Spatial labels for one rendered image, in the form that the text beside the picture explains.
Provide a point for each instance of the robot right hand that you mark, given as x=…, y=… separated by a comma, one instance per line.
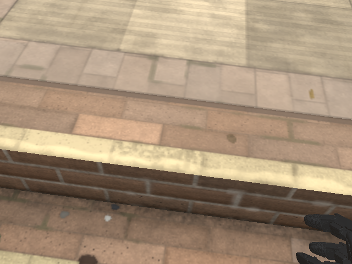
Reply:
x=341, y=228

